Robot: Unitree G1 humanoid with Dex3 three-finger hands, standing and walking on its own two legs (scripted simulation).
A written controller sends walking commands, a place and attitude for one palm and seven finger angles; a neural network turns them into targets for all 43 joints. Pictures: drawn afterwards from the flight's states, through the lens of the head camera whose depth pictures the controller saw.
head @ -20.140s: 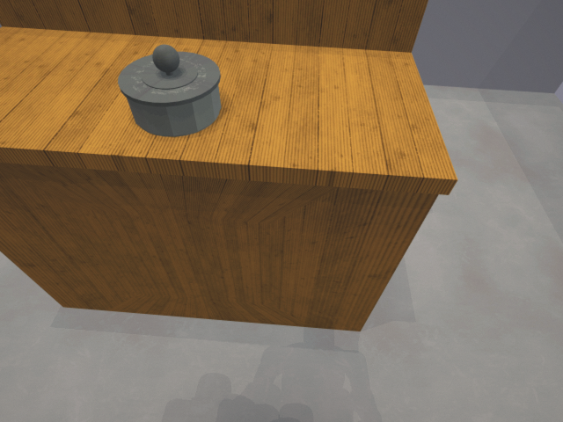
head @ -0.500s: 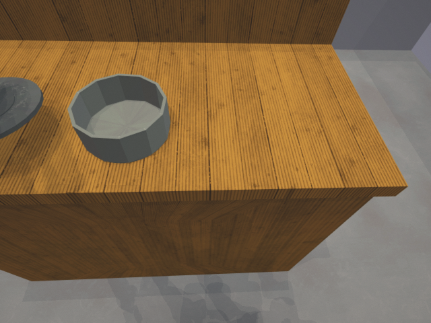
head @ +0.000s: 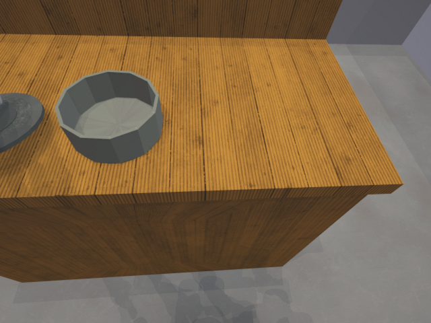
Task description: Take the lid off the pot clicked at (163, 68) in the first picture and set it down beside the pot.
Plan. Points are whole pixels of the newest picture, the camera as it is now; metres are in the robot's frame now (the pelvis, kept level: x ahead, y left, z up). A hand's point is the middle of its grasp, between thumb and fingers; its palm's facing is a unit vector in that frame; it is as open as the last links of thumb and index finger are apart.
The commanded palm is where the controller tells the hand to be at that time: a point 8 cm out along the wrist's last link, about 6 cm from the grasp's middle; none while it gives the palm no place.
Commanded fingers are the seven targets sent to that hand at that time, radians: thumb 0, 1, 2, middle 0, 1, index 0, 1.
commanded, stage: lower the lid onto the table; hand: left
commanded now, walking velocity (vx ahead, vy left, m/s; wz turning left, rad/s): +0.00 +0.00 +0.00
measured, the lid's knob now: out of the picture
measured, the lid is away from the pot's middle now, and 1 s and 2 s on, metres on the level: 0.21 0.22 0.22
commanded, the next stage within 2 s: open the fingers wide in 0.52 s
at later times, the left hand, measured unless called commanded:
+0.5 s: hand out of the picture +0.45 +0.37 +0.14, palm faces -0.42 -0.26 -0.87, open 7.3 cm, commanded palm +0.50 +0.39 +0.20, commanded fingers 0.00 0.65 1.06 -0.79 -0.96 -0.84 -0.99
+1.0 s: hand out of the picture +0.42 +0.37 +0.13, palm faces -0.40 -0.15 -0.90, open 7.3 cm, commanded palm +0.46 +0.37 +0.20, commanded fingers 0.00 0.31 0.87 -0.58 -0.90 -0.60 -0.91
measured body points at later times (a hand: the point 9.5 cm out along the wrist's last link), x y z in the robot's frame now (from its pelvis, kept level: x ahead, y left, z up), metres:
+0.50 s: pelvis +0.00 +0.01 -0.01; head +0.08 +0.02 +0.44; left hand +0.47 +0.38 +0.19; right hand +0.00 -0.28 -0.12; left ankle +0.01 +0.09 -0.73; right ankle -0.03 -0.14 -0.73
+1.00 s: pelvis -0.02 +0.01 -0.01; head +0.05 +0.02 +0.44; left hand +0.44 +0.37 +0.18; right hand +0.03 -0.28 -0.12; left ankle +0.01 +0.09 -0.73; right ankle -0.03 -0.14 -0.73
